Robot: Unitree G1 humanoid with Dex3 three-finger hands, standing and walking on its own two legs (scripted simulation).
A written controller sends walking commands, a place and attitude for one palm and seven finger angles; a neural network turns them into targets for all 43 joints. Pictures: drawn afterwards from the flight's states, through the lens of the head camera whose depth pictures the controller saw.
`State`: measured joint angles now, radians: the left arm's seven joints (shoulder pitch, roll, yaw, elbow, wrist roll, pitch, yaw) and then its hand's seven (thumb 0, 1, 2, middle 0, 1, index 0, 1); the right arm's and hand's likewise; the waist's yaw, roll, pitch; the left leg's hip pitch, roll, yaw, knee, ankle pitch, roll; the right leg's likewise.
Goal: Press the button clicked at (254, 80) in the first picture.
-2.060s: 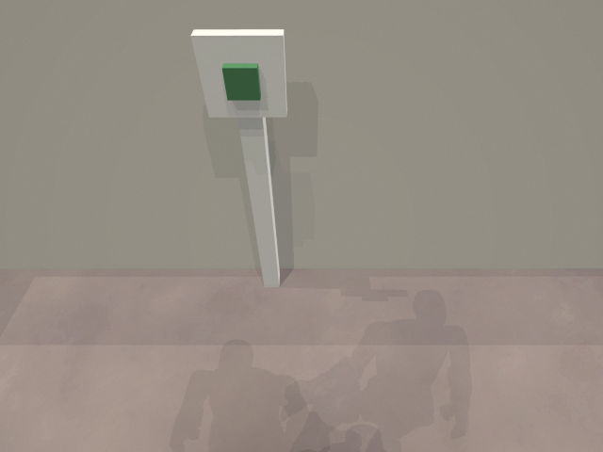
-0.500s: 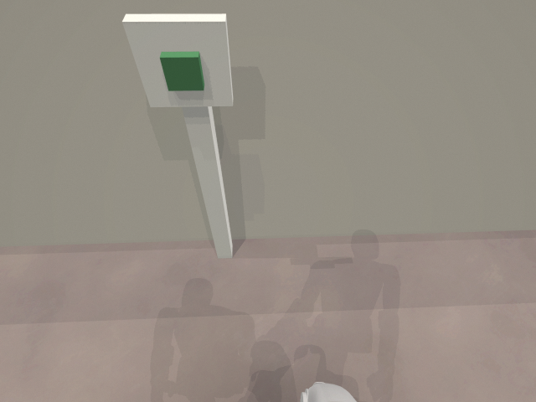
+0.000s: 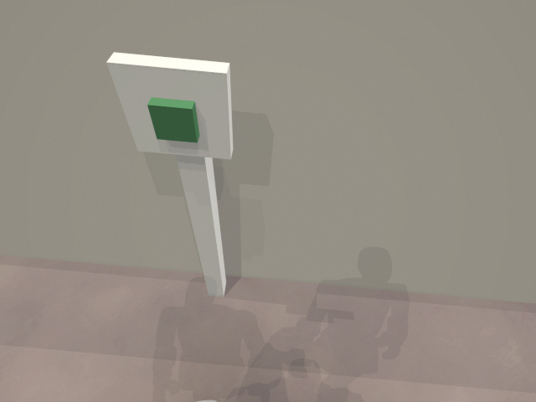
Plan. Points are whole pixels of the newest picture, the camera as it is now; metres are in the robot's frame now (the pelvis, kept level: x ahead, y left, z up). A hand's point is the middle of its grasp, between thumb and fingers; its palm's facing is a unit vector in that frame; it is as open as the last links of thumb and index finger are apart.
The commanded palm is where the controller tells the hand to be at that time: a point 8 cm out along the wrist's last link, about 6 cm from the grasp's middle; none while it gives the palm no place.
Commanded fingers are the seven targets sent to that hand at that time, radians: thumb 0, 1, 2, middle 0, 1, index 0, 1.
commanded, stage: come to a stop and stand still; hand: left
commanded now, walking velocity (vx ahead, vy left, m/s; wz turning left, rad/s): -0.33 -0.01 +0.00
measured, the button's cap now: (175, 119) +0.52 +0.20 +0.11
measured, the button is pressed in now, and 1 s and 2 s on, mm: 0 0 0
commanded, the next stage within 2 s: look again from close up in 1.04 s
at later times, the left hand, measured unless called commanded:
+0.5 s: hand out of the picture +0.05 +0.19 -0.16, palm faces -0.01 -0.96 -0.29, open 7.4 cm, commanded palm none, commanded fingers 0.00 0.90 0.90 -0.20 -0.30 -0.20 -0.30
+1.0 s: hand out of the picture +0.05 +0.23 -0.16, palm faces -0.07 -0.97 -0.23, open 7.4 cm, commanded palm none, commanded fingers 0.00 0.90 0.90 -0.20 -0.30 -0.20 -0.30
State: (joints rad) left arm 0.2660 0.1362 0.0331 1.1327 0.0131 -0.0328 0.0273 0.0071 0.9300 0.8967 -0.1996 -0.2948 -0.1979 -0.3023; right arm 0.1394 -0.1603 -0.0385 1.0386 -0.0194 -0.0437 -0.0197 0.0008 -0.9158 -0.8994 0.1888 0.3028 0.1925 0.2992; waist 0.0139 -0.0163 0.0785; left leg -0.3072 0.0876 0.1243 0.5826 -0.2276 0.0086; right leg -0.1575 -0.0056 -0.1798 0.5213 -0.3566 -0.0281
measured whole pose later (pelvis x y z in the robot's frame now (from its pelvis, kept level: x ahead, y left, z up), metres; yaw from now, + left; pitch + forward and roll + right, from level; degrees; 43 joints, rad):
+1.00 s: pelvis -0.01 +0.05 +0.00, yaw -4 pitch -1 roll -1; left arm 0.30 0.18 -0.01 0.94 0.02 0.02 0.03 0.01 0.90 0.90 -0.20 -0.29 -0.20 -0.30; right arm 0.34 -0.19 0.00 0.98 -0.02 0.01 0.00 0.01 -0.93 -0.90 0.20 0.30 0.20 0.30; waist -0.02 0.02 -0.01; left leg -0.27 -0.06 0.10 0.49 -0.22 0.11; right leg -0.27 -0.02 0.05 0.52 -0.26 -0.01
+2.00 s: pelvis +0.02 +0.01 -0.02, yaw +0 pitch +6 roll +0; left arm 0.40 0.18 0.09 0.13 -0.19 -0.28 0.01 0.02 0.93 0.90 -0.30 -0.41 -0.30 -0.41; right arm 0.29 -0.24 -0.03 0.76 0.01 -0.25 -0.02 0.01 -0.91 -0.90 0.20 0.30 0.20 0.30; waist -0.05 0.02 -0.10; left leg -0.47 -0.05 0.03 0.71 -0.34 0.04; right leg -0.44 -0.01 -0.03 0.73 -0.39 -0.01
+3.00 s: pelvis +0.02 +0.02 -0.03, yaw +0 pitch +7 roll -2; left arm 0.44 0.26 0.18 -0.17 -0.29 -0.24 -0.22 0.02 0.90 0.90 -1.30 -1.49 -1.29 -1.50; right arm 0.24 -0.23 0.02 0.55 0.05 -0.24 -0.05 0.02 -0.91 -0.90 0.20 0.30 0.20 0.30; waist 0.00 0.03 -0.12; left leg -0.56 -0.02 0.00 0.86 -0.42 0.05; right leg -0.49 0.02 -0.06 0.80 -0.43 -0.01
